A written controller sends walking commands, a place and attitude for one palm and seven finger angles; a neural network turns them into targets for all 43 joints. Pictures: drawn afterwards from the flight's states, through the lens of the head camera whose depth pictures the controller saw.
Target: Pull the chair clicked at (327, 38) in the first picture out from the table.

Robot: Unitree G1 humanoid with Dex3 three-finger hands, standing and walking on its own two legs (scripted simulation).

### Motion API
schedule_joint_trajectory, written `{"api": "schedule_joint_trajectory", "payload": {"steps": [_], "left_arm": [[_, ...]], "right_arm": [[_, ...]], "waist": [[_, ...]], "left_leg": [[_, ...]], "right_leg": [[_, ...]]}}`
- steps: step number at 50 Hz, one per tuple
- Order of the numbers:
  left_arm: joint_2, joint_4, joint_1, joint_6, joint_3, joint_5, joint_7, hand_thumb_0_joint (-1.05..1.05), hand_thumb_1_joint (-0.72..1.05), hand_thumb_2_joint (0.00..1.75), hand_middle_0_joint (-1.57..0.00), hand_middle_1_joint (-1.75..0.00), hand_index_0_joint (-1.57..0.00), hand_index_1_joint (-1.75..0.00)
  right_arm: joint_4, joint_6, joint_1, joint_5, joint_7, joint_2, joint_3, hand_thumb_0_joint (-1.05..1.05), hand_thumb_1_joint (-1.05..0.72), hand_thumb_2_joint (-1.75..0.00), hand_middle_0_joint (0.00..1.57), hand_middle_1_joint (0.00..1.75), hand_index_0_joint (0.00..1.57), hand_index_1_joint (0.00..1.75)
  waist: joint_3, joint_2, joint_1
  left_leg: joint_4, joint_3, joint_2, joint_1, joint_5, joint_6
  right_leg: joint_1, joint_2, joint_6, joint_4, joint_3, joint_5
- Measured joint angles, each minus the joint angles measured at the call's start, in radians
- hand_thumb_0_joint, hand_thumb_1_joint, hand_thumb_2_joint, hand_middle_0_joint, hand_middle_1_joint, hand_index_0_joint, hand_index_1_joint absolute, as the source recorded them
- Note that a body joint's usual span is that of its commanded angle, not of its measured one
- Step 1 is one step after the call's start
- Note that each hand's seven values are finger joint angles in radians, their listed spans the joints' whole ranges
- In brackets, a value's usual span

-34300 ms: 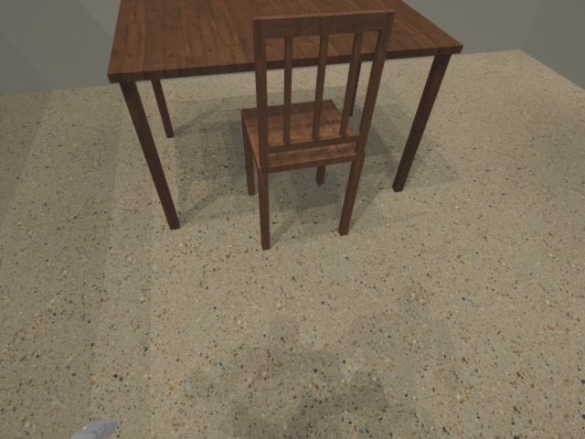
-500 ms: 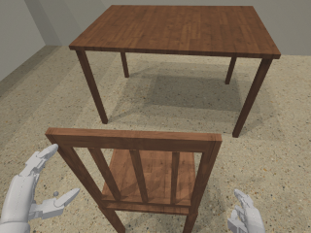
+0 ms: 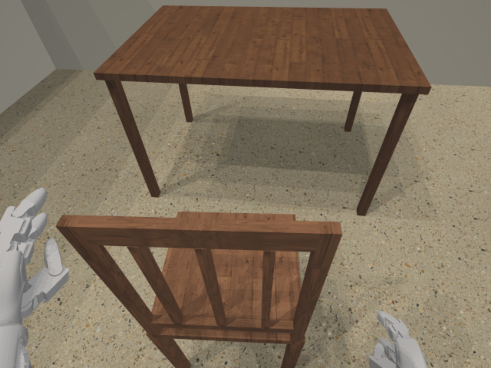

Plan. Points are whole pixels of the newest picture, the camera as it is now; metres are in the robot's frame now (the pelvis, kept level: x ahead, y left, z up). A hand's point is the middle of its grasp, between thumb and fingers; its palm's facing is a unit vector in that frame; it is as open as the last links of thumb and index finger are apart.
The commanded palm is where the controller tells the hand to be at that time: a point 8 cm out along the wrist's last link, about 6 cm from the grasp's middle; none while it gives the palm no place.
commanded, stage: draw the hand back to the body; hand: left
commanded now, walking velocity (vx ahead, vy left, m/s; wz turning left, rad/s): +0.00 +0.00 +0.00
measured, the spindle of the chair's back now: (213, 291) +0.26 +0.10 -0.06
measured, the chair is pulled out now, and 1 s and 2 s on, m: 0.58 0.58 0.58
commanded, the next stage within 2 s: step back with the hand held close in 0.08 s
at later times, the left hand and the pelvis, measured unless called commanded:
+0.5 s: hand (47, 272) +0.18 +0.26 +0.15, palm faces +0.32 -0.76 -0.56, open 7.4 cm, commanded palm +0.12 +0.31 +0.18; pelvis -0.03 +0.01 +0.00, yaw -1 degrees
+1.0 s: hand out of the picture +0.09 +0.30 +0.16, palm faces +0.47 -0.74 -0.49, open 7.4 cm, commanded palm +0.02 +0.33 +0.18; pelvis -0.11 +0.02 -0.01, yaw +2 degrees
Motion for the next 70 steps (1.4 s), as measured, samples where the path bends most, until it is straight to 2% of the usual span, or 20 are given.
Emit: {"api": "schedule_joint_trajectory", "payload": {"steps": [5,8,12,15,19,23,28,35,40,43,47,50,52,56,60,63,65,67,70], "left_arm": [[0.033,-0.057,0.004,-0.024,0.036,0.004,0.018,0.02,0.88,0.89,-0.22,-0.30,-0.21,-0.31],[0.027,-0.012,-0.030,-0.035,0.062,0.002,0.023,0.02,0.88,0.89,-0.22,-0.30,-0.21,-0.31],[0.006,0.047,-0.062,-0.026,0.061,-0.004,0.012,0.02,0.89,0.90,-0.21,-0.30,-0.21,-0.30],[0.006,0.038,-0.068,-0.056,0.076,-0.005,-0.002,0.02,0.89,0.90,-0.21,-0.30,-0.20,-0.30],[0.025,-0.033,-0.026,-0.089,0.082,0.000,-0.007,0.02,0.89,0.90,-0.21,-0.30,-0.20,-0.30],[0.060,-0.084,0.052,-0.107,0.091,0.004,-0.010,0.02,0.89,0.90,-0.22,-0.30,-0.21,-0.30],[0.096,-0.092,0.104,-0.109,0.117,-0.001,-0.001,0.02,0.89,0.90,-0.22,-0.30,-0.21,-0.31],[0.063,-0.074,0.066,-0.103,0.106,-0.001,0.021,0.02,0.89,0.90,-0.22,-0.30,-0.21,-0.31],[0.042,-0.088,0.041,-0.115,0.081,0.008,0.034,0.02,0.89,0.90,-0.22,-0.30,-0.21,-0.31],[0.054,-0.096,0.034,-0.126,0.087,0.014,0.042,0.02,0.89,0.90,-0.22,-0.30,-0.21,-0.31],[0.081,-0.098,0.027,-0.139,0.121,0.023,0.050,0.02,0.89,0.90,-0.22,-0.30,-0.21,-0.31],[0.111,-0.106,0.027,-0.154,0.151,0.025,0.047,0.02,0.89,0.90,-0.22,-0.30,-0.21,-0.31],[0.121,-0.117,0.042,-0.170,0.172,0.024,0.043,0.02,0.89,0.90,-0.22,-0.30,-0.21,-0.31],[0.105,-0.122,0.047,-0.195,0.173,0.025,0.030,0.02,0.89,0.90,-0.21,-0.30,-0.21,-0.30],[0.089,-0.134,0.052,-0.209,0.155,0.021,0.026,0.02,0.89,0.90,-0.22,-0.30,-0.21,-0.31],[0.076,-0.137,0.051,-0.206,0.138,0.022,0.031,0.02,0.89,0.90,-0.22,-0.30,-0.21,-0.31],[0.077,-0.145,0.045,-0.205,0.135,0.023,0.031,0.02,0.89,0.90,-0.22,-0.30,-0.21,-0.31],[0.098,-0.140,0.015,-0.214,0.153,0.026,0.031,0.02,0.88,0.90,-0.22,-0.31,-0.21,-0.31],[0.122,-0.124,-0.004,-0.223,0.191,0.023,0.028,0.02,0.89,0.90,-0.22,-0.30,-0.21,-0.31]], "right_arm": [[0.015,-0.006,0.009,0.004,-0.007,-0.002,-0.005,0.01,-0.91,-0.90,0.20,0.30,0.20,0.30],[0.020,0.013,-0.010,0.006,-0.007,0.007,-0.005,0.01,-0.91,-0.90,0.20,0.30,0.20,0.30],[0.009,0.032,-0.029,0.007,-0.001,0.017,0.001,0.01,-0.91,-0.90,0.20,0.30,0.20,0.30],[-0.015,0.043,-0.049,0.003,0.007,0.017,0.004,0.01,-0.91,-0.90,0.20,0.30,0.20,0.30],[-0.048,0.060,-0.072,0.000,0.011,0.015,0.000,0.01,-0.91,-0.90,0.20,0.30,0.20,0.30],[-0.063,0.085,-0.079,0.001,0.012,0.020,-0.014,0.01,-0.91,-0.90,0.20,0.30,0.20,0.30],[-0.054,0.099,-0.067,0.007,0.001,0.032,-0.025,0.01,-0.91,-0.90,0.20,0.30,0.20,0.30],[-0.039,0.078,-0.045,0.007,-0.010,0.032,-0.018,0.01,-0.91,-0.90,0.20,0.30,0.20,0.30],[-0.043,0.057,-0.030,0.004,-0.015,0.018,-0.012,0.01,-0.91,-0.90,0.20,0.30,0.20,0.30],[-0.045,0.048,-0.020,0.001,-0.019,0.013,-0.008,0.01,-0.91,-0.90,0.20,0.30,0.20,0.30],[-0.061,0.027,0.003,0.002,-0.022,0.019,-0.001,0.01,-0.91,-0.90,0.20,0.30,0.20,0.30],[-0.073,0.004,0.029,0.004,-0.015,0.035,0.004,0.01,-0.91,-0.90,0.20,0.30,0.20,0.30],[-0.067,-0.009,0.033,0.004,-0.006,0.044,0.010,0.01,-0.90,-0.90,0.20,0.30,0.20,0.30],[-0.033,-0.032,0.008,-0.007,0.005,0.049,0.014,0.01,-0.90,-0.90,0.20,0.30,0.20,0.30],[-0.005,-0.038,-0.004,-0.016,0.012,0.052,0.011,0.01,-0.90,-0.90,0.20,0.30,0.20,0.30],[0.024,-0.029,-0.015,-0.026,0.017,0.040,0.001,0.01,-0.90,-0.90,0.20,0.30,0.20,0.30],[0.026,-0.022,-0.011,-0.026,0.016,0.026,-0.005,0.01,-0.90,-0.90,0.20,0.30,0.20,0.30],[0.031,-0.022,-0.028,-0.022,0.006,0.036,-0.015,0.01,-0.90,-0.90,0.20,0.30,0.20,0.30],[0.015,-0.039,-0.048,-0.029,0.007,0.061,-0.018,0.01,-0.90,-0.90,0.20,0.30,0.20,0.30]], "waist": [[-0.010,0.013,0.005],[-0.011,0.023,-0.001],[-0.005,0.027,-0.004],[0.018,0.027,-0.016],[0.052,0.013,-0.034],[0.058,0.005,-0.048],[0.047,-0.005,-0.048],[0.021,-0.009,-0.032],[0.004,-0.020,-0.033],[0.000,-0.034,-0.039],[0.006,-0.033,-0.055],[0.007,-0.038,-0.068],[0.004,-0.044,-0.060],[0.039,-0.018,-0.045],[0.045,-0.032,-0.030],[0.034,-0.049,-0.030],[0.008,-0.043,-0.043],[0.015,-0.071,-0.051],[0.031,-0.099,-0.052]], "left_leg": [[0.001,-0.002,0.001,0.011,-0.007,0.001],[0.000,0.000,0.000,0.012,-0.006,0.002],[-0.001,0.003,0.001,0.002,0.000,0.004],[0.011,0.003,0.005,-0.031,0.004,0.005],[0.003,0.013,-0.001,-0.067,0.027,0.010],[-0.001,0.022,-0.010,-0.098,0.045,0.015],[0.012,0.020,-0.015,-0.127,0.058,0.016],[0.060,0.000,-0.004,-0.179,0.073,0.010],[0.117,-0.010,-0.003,-0.233,0.054,0.019],[0.141,-0.010,-0.007,-0.260,0.040,0.025],[0.125,-0.021,0.000,-0.278,0.110,0.034],[0.131,-0.038,-0.010,-0.305,0.120,0.033],[0.144,-0.036,-0.012,-0.328,0.125,0.030],[0.159,-0.044,0.005,-0.347,0.120,0.028],[0.201,-0.040,-0.009,-0.378,-0.022,0.025],[0.270,-0.033,-0.032,-0.353,-0.028,0.023],[0.201,-0.046,-0.023,-0.290,0.030,0.035],[0.178,-0.042,-0.036,-0.286,0.050,0.035],[0.147,-0.028,-0.029,-0.285,0.072,0.027]], "right_leg": [[0.017,0.001,0.002,-0.011,-0.003,-0.001],[0.016,0.000,0.004,-0.011,-0.001,0.000],[0.006,0.001,0.004,-0.011,0.002,0.005],[-0.021,0.006,0.004,-0.015,0.004,0.020],[-0.066,-0.001,0.009,-0.013,0.015,0.041],[-0.105,-0.010,0.014,-0.003,0.024,0.054],[-0.138,-0.015,0.014,0.021,0.023,0.060],[-0.173,-0.004,0.005,0.045,0.007,0.082],[-0.209,-0.001,0.005,0.065,0.001,0.101],[-0.231,-0.005,0.004,0.078,0.001,0.101],[-0.255,0.008,0.000,0.115,0.000,-0.005],[-0.232,0.020,-0.008,0.147,0.014,-0.021],[-0.213,0.023,-0.002,0.127,0.024,0.018],[-0.224,0.040,0.008,0.121,0.016,0.057],[-0.251,0.029,-0.002,0.125,0.024,0.067],[-0.263,0.015,0.005,0.130,0.043,0.076],[-0.278,0.018,0.014,0.135,0.038,0.077],[-0.296,0.006,0.012,0.152,0.046,0.071],[-0.323,0.022,-0.005,0.250,0.062,-0.073]]}}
